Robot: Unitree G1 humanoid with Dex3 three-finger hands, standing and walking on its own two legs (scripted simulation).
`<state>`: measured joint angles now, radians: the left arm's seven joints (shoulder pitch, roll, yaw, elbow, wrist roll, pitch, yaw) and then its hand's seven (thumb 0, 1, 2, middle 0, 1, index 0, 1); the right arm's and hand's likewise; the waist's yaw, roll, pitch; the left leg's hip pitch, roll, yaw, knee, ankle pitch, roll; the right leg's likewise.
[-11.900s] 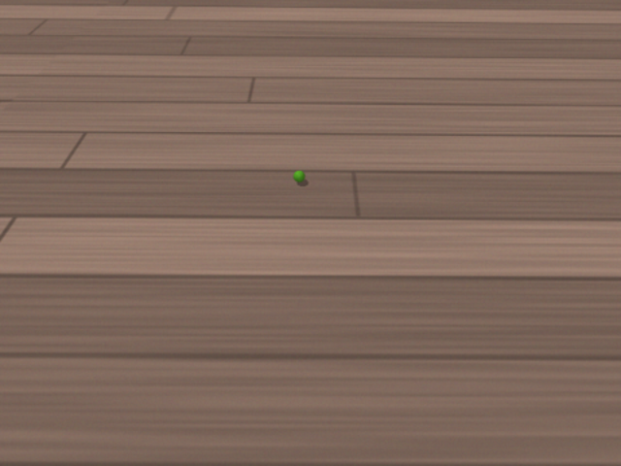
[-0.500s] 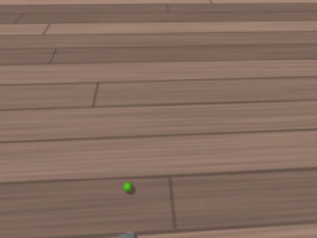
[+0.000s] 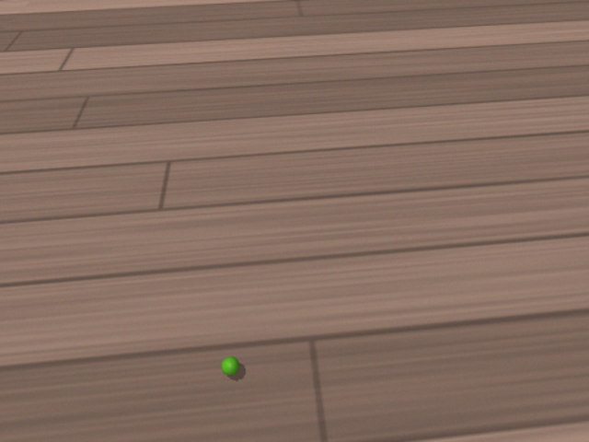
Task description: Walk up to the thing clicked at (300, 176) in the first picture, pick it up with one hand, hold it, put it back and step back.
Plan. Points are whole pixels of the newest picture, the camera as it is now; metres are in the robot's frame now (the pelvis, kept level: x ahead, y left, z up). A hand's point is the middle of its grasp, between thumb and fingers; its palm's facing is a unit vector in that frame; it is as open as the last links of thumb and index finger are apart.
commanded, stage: walk up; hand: left
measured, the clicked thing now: (230, 365) +0.43 +0.24 -0.73
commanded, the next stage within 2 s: stand in 1.02 s
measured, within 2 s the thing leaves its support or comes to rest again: neither
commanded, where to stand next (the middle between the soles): +0.07 +0.01 m, yaw +0 degrees
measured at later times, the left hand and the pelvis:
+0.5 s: hand out of the picture +0.10 +0.25 -0.13, palm faces +0.01 -0.94 -0.33, open 7.4 cm; pelvis +0.01 +0.00 +0.02, yaw +1 degrees
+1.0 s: hand out of the picture +0.08 +0.26 -0.13, palm faces +0.03 -0.95 -0.32, open 7.4 cm; pelvis +0.02 +0.00 +0.03, yaw +2 degrees
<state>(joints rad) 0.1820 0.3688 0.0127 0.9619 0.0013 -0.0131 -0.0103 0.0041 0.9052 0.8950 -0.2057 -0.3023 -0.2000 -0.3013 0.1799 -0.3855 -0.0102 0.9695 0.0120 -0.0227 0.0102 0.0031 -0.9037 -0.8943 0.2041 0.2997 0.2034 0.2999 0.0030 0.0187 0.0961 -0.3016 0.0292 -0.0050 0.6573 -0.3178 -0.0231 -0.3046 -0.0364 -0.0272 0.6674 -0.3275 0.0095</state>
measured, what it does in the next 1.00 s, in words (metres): stands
